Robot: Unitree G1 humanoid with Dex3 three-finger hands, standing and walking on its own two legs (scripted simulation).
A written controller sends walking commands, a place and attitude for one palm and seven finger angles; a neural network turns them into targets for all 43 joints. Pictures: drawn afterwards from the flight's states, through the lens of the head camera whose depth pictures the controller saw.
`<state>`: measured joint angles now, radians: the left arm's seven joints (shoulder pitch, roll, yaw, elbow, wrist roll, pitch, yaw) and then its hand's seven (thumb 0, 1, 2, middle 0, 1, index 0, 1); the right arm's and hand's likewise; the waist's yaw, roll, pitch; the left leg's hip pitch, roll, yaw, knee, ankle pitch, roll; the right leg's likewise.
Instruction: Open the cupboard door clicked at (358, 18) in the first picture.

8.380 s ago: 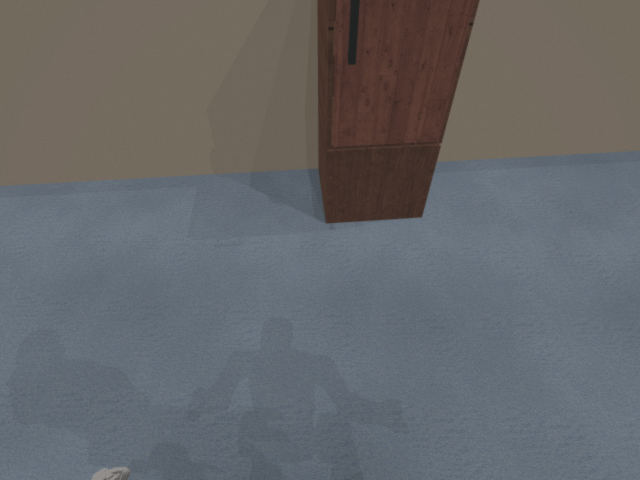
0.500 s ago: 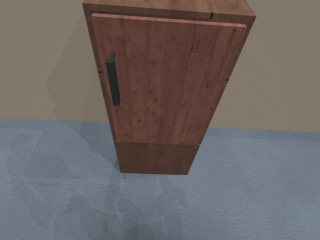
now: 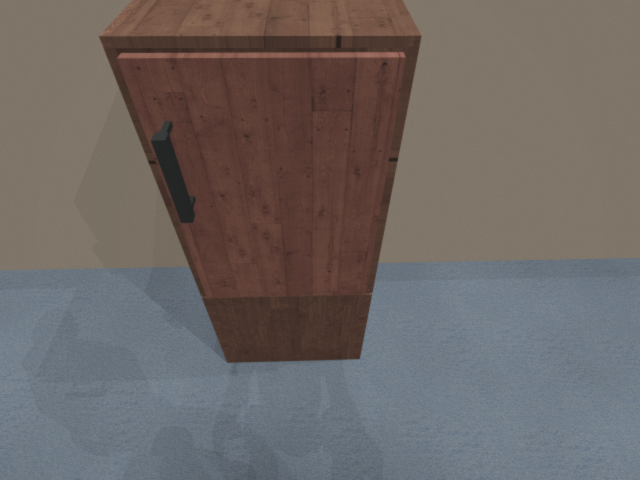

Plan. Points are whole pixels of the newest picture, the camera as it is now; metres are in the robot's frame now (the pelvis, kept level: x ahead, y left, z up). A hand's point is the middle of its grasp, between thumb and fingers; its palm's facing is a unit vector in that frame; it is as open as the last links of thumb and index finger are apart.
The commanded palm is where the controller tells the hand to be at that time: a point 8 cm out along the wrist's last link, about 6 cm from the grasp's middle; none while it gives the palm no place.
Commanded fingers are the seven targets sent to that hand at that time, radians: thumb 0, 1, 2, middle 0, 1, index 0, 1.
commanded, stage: come to a stop and stand still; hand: left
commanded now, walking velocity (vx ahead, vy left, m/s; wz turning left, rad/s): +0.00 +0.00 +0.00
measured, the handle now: (177, 174) +0.56 +0.27 +0.06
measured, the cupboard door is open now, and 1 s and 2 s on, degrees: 0 0 0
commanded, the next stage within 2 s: look again from close up in 0.12 s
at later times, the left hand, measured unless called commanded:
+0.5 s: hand out of the picture +0.00 +0.19 -0.18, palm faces +0.02 -0.98 -0.18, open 7.4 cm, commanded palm none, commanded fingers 0.00 0.90 0.90 -0.20 -0.30 -0.20 -0.30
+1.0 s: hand (151, 473) +0.15 +0.22 -0.08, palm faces +0.24 -0.95 -0.19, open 7.4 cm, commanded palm +0.12 +0.26 -0.06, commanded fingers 0.00 0.71 0.82 -0.21 -0.42 -0.21 -0.42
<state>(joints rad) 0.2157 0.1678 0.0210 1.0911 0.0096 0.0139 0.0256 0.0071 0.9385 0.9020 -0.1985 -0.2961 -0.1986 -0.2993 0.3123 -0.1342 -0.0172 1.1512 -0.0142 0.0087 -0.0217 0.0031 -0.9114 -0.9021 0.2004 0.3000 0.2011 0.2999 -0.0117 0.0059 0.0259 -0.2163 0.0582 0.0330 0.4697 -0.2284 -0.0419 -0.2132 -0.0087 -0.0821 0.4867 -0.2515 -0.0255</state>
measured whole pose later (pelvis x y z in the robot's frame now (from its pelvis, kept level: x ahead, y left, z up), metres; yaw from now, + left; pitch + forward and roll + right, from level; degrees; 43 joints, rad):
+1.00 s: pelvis +0.01 +0.03 -0.01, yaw +0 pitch +0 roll +1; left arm 0.48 0.17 0.04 0.26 -0.12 -0.04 0.12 0.03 0.91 0.89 -0.20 -0.32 -0.20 -0.32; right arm 0.34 -0.19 0.00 0.88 0.03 -0.23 -0.06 0.02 -0.92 -0.90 0.21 0.30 0.21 0.30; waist -0.01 0.00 -0.01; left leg -0.27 -0.01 0.05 0.55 -0.29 0.01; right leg -0.28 -0.07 -0.06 0.58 -0.31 0.01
